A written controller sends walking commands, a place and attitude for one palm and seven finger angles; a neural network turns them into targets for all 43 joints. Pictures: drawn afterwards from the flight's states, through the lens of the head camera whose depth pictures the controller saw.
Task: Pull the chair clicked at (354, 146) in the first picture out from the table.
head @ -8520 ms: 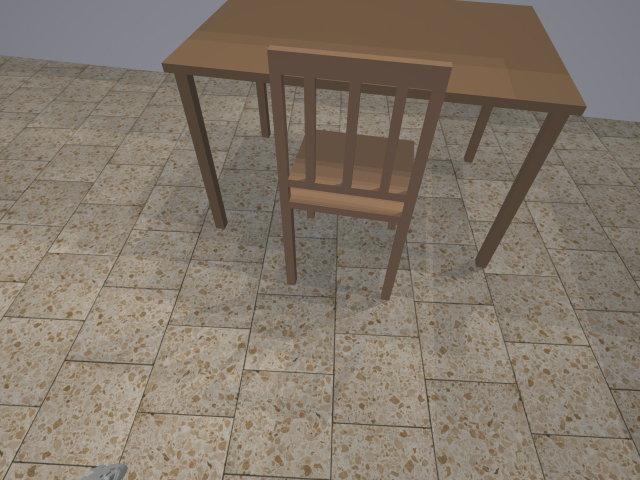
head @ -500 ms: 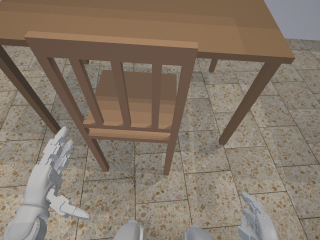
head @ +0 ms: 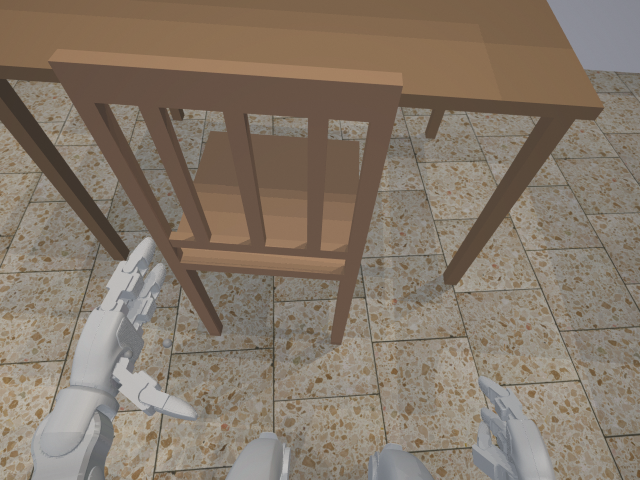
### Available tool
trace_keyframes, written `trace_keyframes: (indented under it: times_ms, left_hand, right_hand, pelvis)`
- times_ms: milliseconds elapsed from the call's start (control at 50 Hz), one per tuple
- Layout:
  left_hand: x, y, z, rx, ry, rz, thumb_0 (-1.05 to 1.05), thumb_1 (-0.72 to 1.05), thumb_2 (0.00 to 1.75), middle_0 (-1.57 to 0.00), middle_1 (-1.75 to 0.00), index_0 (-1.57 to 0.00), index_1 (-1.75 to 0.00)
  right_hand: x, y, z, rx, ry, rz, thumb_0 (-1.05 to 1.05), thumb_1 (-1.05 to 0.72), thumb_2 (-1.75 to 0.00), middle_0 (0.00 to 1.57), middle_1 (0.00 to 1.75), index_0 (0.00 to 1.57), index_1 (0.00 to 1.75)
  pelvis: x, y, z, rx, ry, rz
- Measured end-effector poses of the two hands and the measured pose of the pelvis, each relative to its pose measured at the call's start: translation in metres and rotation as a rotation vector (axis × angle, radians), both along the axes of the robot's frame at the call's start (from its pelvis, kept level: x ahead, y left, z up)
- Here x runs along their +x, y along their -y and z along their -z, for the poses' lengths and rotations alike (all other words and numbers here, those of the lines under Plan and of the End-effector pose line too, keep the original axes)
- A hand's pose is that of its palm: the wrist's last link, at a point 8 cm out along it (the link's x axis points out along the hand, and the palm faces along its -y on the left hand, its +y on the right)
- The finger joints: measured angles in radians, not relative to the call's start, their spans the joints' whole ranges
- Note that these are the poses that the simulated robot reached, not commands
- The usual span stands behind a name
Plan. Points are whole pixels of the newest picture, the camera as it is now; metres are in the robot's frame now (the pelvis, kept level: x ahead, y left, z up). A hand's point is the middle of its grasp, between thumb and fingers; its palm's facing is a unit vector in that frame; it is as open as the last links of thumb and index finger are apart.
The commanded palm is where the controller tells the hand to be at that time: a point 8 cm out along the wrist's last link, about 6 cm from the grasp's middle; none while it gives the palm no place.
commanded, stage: aim the fingers beside a spindle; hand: left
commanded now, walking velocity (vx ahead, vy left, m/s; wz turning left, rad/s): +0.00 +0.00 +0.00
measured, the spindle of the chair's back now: (249, 188) +0.53 +0.15 -0.01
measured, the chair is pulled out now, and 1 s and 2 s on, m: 0.00 0.00 0.00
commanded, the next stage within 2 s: push the fingers through the gap in 1.76 s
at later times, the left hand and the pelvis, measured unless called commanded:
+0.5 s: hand (198, 310) +0.31 +0.17 +0.02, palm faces -0.06 -1.00 -0.04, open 16.9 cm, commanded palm +0.30 +0.22 +0.02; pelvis +0.00 -0.01 -0.01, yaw -1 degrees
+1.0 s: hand (233, 281) +0.36 +0.14 +0.00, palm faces -0.06 -1.00 -0.04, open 16.9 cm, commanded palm +0.34 +0.19 +0.00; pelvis -0.01 -0.01 -0.02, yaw -1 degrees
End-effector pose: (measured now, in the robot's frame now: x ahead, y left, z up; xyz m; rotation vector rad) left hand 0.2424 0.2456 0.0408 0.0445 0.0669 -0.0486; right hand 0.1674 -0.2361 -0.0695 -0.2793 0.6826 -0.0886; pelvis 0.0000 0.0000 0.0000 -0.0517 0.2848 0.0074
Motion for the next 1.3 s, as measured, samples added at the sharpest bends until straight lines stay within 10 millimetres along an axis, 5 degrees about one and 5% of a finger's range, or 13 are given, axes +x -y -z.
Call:
trace_keyframes:
  times_ms: [860,1300]
  left_hand:
    - [0.083,0.046,0.031,0.001,0.032,0.01,-0.01,-0.49,0.3,-0.06,-0.08,-0.06,-0.08]
    - [0.119,0.064,0.045,0.007,0.048,0.006,-0.01,-0.49,0.3,-0.06,-0.08,-0.06,-0.08]
  right_hand:
    - [-0.039,0.018,0.044,0.014,-0.189,0.065,0.01,-0.9,-0.9,0.2,0.3,0.21,0.29]
    - [-0.074,0.028,0.066,0.018,-0.311,0.117,0.01,-0.9,-0.9,0.2,0.3,0.2,0.29]
  pelvis:
    - [-0.007,0.007,0.02,0.022,-0.077,0.025]
    - [-0.014,0.009,0.032,0.028,-0.113,0.037]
